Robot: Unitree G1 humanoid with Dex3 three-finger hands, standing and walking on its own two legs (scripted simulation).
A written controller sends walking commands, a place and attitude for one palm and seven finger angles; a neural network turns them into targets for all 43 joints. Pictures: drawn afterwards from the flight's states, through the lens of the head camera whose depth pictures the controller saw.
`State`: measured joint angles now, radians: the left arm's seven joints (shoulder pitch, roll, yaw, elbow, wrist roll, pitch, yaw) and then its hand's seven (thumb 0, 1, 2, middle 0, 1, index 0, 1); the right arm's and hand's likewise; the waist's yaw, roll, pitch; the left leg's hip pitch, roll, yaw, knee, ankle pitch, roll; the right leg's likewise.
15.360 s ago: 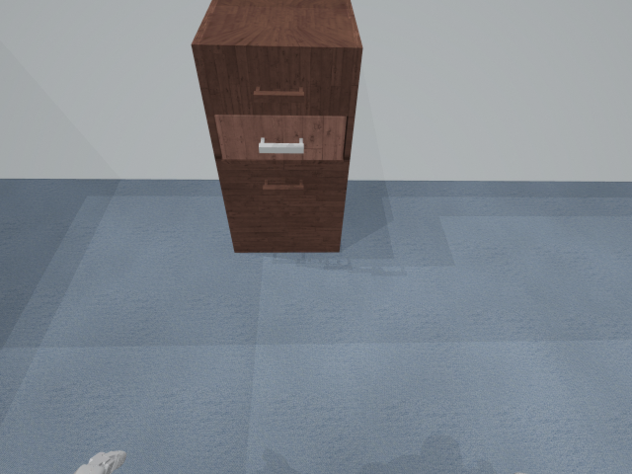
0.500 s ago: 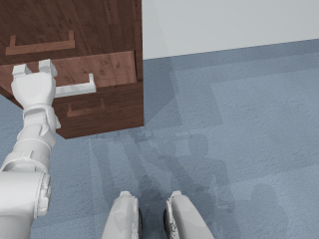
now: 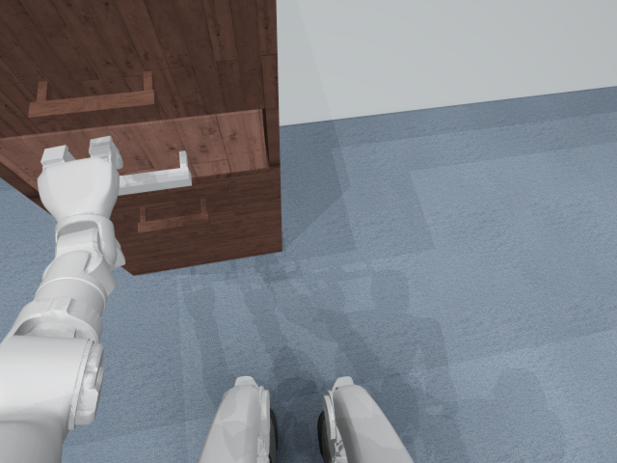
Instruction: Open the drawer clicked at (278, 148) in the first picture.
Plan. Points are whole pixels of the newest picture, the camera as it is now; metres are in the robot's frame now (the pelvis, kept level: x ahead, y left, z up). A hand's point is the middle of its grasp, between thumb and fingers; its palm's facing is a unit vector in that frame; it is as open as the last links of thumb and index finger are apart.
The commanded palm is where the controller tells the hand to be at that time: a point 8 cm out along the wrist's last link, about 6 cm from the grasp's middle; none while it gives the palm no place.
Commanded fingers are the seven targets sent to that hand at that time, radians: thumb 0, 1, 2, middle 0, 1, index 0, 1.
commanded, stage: move the hooked fingers above the handle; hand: left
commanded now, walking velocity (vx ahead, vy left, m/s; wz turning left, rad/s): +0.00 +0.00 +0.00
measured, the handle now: (145, 171) +0.55 +0.24 -0.10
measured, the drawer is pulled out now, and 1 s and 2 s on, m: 0.00 0.00 0.00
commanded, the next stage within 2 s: lower the fingers behind the handle in 0.20 s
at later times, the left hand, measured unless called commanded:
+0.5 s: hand (113, 202) +0.47 +0.26 -0.06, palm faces -0.16 -0.02 -0.99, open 13.8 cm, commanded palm +0.48 +0.23 +0.00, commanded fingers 0.00 -0.50 0.30 -0.30 -1.20 -0.30 -1.20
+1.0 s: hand (125, 201) +0.48 +0.25 -0.08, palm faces -0.12 -0.01 -0.99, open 13.7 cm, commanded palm +0.48 +0.23 -0.03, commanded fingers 0.00 -0.50 0.30 -0.30 -1.20 -0.30 -1.20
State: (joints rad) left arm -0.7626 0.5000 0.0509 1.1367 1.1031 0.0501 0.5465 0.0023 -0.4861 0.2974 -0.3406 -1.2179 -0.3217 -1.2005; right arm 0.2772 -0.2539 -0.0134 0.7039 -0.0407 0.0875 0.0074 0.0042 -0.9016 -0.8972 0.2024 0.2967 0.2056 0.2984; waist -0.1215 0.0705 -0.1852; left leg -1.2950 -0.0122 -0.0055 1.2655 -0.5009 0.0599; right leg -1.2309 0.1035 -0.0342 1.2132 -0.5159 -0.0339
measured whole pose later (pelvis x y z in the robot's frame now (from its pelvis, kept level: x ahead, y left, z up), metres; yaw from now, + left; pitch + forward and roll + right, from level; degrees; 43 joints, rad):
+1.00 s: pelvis +0.00 -0.01 -0.02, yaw +0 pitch +33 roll -4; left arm -0.85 0.51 0.02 1.22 1.10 0.06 0.51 0.00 -0.49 0.30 -0.33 -1.22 -0.33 -1.22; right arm 0.26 -0.23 0.01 0.71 -0.05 0.05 0.02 0.00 -0.90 -0.90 0.20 0.30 0.21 0.30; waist -0.15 0.07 -0.22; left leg -1.40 0.00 -0.02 1.36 -0.54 0.05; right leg -1.33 0.11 -0.06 1.30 -0.55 -0.05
